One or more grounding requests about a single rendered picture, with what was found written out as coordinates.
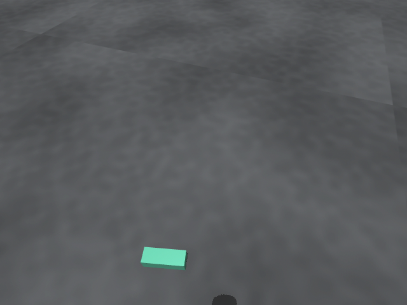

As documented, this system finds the carton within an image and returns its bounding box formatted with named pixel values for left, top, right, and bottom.
left=141, top=247, right=187, bottom=270

